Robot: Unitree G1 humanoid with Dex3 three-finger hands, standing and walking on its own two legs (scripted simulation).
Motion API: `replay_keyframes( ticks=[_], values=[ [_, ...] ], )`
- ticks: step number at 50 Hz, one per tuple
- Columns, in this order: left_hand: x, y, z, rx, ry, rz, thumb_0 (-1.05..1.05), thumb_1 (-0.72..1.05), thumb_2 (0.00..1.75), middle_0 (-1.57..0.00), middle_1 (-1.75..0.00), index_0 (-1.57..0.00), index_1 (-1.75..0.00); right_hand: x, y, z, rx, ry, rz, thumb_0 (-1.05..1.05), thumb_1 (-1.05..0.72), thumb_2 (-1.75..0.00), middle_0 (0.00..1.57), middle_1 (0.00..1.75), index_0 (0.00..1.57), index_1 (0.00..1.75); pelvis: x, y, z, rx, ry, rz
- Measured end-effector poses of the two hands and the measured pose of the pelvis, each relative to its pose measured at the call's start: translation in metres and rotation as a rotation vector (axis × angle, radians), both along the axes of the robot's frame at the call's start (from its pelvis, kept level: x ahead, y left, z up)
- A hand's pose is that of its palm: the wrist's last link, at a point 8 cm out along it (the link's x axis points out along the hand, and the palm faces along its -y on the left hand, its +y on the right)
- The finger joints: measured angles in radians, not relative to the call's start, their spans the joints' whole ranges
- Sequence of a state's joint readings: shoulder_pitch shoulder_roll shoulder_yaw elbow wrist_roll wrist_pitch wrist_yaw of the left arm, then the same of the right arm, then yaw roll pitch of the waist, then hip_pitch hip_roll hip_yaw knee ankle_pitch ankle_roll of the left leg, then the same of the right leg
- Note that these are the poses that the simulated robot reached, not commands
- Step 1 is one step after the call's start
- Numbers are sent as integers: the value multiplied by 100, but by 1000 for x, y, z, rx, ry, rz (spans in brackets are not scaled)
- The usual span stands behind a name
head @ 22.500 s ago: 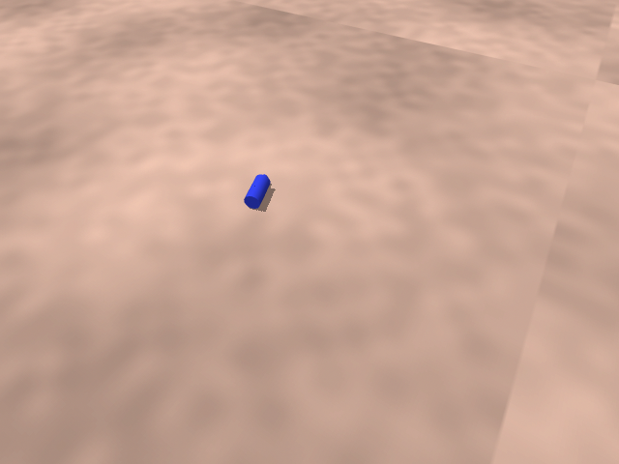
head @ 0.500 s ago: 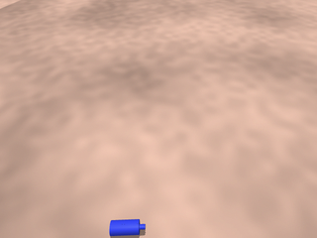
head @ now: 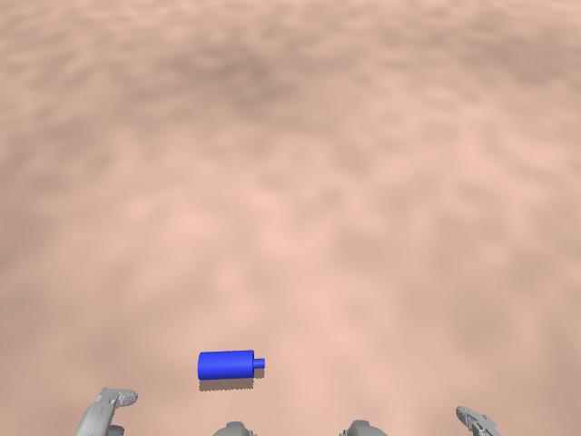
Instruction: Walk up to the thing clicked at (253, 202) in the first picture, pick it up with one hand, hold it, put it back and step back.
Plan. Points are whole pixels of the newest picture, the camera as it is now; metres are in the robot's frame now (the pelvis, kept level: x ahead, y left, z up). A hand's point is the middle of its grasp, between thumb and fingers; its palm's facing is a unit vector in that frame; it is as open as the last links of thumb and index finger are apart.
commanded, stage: rise first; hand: left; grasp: from above
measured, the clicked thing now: (232, 364) +0.37 +0.18 -0.69
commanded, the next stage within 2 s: none
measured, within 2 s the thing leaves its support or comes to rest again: neither
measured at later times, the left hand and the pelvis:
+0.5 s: hand (164, 415) +0.20 +0.26 -0.35, palm faces -0.42 -0.52 -0.74, open 13.9 cm; pelvis -0.05 -0.01 -0.19, yaw +1 degrees
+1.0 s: hand (184, 385) +0.28 +0.27 -0.48, palm faces -0.48 -0.19 -0.86, open 14.0 cm; pelvis -0.08 +0.00 -0.31, yaw -2 degrees
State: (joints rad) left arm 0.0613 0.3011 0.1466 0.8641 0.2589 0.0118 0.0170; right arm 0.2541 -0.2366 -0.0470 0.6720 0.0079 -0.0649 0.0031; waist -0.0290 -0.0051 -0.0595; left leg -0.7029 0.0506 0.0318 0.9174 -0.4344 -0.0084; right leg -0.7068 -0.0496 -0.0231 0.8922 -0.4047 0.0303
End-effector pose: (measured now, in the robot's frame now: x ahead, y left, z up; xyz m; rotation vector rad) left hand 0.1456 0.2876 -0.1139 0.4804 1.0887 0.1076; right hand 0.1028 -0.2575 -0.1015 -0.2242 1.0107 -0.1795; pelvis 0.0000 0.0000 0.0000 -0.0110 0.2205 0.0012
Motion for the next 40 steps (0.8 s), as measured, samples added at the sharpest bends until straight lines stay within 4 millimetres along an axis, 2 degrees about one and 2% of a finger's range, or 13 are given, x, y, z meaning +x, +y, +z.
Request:
replay_keyframes(
  ticks=[5,11,16,21,26,32,36,40],
  values=[
    [-9,1,-25,43,-13,-60,0,-41,100,-8,-104,-7,-104,20,3,-20,-20,-58,37,1,-90,-90,21,30,20,30,-5,4,-27,-7,58,2],
    [-10,5,-59,122,-17,-151,-1,-51,100,-8,-106,-7,-106,46,9,-51,-26,-130,95,1,-90,-90,21,30,20,30,-14,4,-65,-13,142,14],
    [10,7,-102,209,-39,-276,-1,-52,99,-8,-106,-7,-106,61,8,-92,-29,-169,138,1,-89,-90,21,30,20,30,-24,1,-107,-14,226,19],
    [41,2,-147,299,-104,-407,-1,-50,98,-8,-106,-8,-106,62,1,-146,-30,-155,154,1,-87,-89,21,30,21,30,-35,-2,-155,-15,297,21],
    [70,-3,-189,390,-148,-512,-1,-48,97,-9,-106,-9,-105,44,-8,-204,-25,-85,149,1,-87,-89,21,30,21,30,-48,-6,-199,-18,345,19],
    [97,-5,-233,469,-175,-606,-1,-46,98,-10,-103,-10,-103,3,-14,-265,-16,38,128,1,-86,-89,21,30,20,30,-64,-8,-246,-25,372,13],
    [110,-6,-257,502,-191,-668,0,-46,98,-10,-103,-10,-102,-29,-16,-294,-15,119,99,1,-86,-89,21,30,20,30,-72,-8,-269,-31,376,7],
    [120,-9,-276,527,-207,-726,0,-47,100,-9,-103,-10,-102,-58,-17,-313,-20,189,70,1,-87,-89,21,30,20,30,-78,-6,-287,-38,375,2]
  ],
)
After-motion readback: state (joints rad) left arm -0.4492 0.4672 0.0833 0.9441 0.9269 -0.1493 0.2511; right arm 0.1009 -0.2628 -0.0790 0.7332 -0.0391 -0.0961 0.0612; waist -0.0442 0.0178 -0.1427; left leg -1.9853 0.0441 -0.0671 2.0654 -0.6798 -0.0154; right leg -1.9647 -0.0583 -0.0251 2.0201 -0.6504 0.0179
